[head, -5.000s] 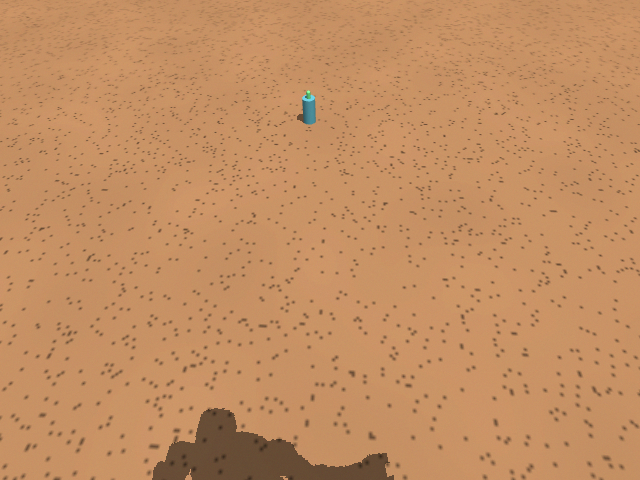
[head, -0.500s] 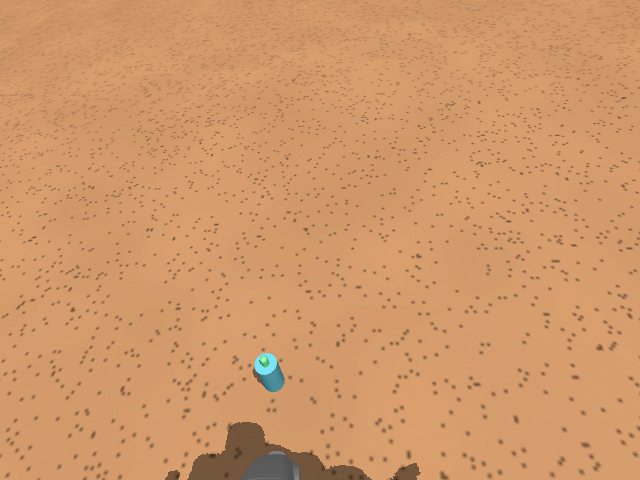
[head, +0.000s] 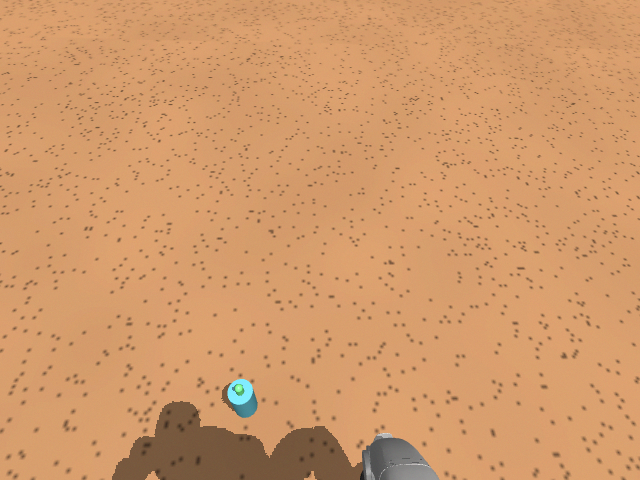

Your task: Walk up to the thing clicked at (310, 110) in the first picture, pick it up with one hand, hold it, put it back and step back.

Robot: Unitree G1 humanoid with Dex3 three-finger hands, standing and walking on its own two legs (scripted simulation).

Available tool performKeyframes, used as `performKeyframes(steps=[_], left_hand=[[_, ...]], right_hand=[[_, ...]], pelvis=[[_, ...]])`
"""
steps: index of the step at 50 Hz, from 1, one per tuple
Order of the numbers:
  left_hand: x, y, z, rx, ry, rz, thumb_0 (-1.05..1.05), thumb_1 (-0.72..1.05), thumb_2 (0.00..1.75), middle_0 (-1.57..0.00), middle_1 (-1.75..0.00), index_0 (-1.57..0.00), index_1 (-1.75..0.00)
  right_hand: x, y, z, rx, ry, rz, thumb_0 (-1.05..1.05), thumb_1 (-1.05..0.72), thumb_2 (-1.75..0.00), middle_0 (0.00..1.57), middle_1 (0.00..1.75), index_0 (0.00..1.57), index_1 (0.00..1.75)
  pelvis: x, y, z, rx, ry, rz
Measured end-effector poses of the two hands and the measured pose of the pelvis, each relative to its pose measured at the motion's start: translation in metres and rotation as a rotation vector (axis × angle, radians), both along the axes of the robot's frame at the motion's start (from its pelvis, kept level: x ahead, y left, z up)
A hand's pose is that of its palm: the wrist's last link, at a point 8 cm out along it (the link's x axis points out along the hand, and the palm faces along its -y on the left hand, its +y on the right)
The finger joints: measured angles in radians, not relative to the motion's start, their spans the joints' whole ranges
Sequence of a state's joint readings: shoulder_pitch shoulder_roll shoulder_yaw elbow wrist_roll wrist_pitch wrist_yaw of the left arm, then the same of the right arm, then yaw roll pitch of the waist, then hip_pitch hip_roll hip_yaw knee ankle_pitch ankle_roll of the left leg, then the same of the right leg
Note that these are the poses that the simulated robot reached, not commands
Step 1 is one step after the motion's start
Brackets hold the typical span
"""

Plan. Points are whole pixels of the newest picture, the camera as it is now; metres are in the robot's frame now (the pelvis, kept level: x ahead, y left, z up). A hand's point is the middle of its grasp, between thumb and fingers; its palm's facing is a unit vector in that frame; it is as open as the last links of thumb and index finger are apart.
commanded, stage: walk up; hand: left
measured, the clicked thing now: (242, 396) +0.41 +0.19 -0.68
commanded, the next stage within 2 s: stand in 2.00 s
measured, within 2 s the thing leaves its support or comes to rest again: neither
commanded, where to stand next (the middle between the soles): +0.10 -0.03 m, yaw +0 degrees
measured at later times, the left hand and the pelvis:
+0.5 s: hand out of the picture +0.14 +0.25 -0.16, palm faces -0.02 -0.94 -0.33, open 7.4 cm; pelvis +0.04 +0.00 -0.01, yaw -1 degrees
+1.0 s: hand out of the picture +0.14 +0.24 -0.14, palm faces +0.01 -0.94 -0.35, open 7.4 cm; pelvis +0.07 -0.02 +0.01, yaw +0 degrees
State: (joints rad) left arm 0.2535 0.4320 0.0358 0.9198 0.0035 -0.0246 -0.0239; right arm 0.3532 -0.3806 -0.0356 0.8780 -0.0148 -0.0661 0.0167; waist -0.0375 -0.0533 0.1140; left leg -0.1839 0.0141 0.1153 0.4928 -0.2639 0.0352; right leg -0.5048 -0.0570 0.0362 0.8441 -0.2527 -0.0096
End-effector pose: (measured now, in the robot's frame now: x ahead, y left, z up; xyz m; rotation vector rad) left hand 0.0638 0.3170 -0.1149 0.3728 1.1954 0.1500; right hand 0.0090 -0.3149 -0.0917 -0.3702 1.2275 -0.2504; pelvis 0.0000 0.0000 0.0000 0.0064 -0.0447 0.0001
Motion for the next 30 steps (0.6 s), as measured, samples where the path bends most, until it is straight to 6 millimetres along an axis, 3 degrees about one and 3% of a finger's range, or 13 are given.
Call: performKeyframes(steps=[8,13,19,25,30], left_hand=[[0.051,-0.028,-0.001,0.039,-0.030,-0.022,0.01,0.90,0.90,-0.20,-0.30,-0.20,-0.29],[0.067,-0.041,0.009,0.018,-0.097,-0.028,0.01,0.90,0.90,-0.20,-0.30,-0.21,-0.30],[0.070,-0.033,0.005,0.002,-0.120,-0.018,0.01,0.90,0.90,-0.21,-0.30,-0.21,-0.30],[0.065,-0.022,-0.010,-0.036,-0.081,0.038,0.01,0.90,0.90,-0.20,-0.30,-0.20,-0.30],[0.051,-0.020,-0.015,-0.046,-0.023,0.058,0.01,0.90,0.90,-0.20,-0.30,-0.20,-0.29]], right_hand=[[0.046,-0.009,-0.041,0.059,-0.009,-0.024,0.01,-0.90,-0.89,0.20,0.30,0.20,0.30],[0.077,-0.004,-0.041,0.087,-0.047,0.013,0.01,-0.90,-0.89,0.20,0.30,0.20,0.30],[0.094,-0.004,-0.031,0.048,-0.079,0.046,0.01,-0.90,-0.89,0.20,0.30,0.20,0.30],[0.084,-0.001,-0.020,0.000,-0.060,0.027,0.01,-0.90,-0.89,0.20,0.30,0.20,0.30],[0.088,-0.003,-0.014,-0.003,-0.048,0.026,0.01,-0.90,-0.89,0.20,0.30,0.20,0.30]], pelvis=[[0.023,-0.015,-0.015,-0.011,0.001,-0.026],[0.029,-0.019,-0.010,0.017,-0.004,-0.023],[0.033,-0.011,-0.011,0.005,-0.005,-0.017],[0.037,-0.003,-0.011,0.011,-0.016,-0.018],[0.041,-0.006,-0.007,-0.001,-0.022,-0.022]])
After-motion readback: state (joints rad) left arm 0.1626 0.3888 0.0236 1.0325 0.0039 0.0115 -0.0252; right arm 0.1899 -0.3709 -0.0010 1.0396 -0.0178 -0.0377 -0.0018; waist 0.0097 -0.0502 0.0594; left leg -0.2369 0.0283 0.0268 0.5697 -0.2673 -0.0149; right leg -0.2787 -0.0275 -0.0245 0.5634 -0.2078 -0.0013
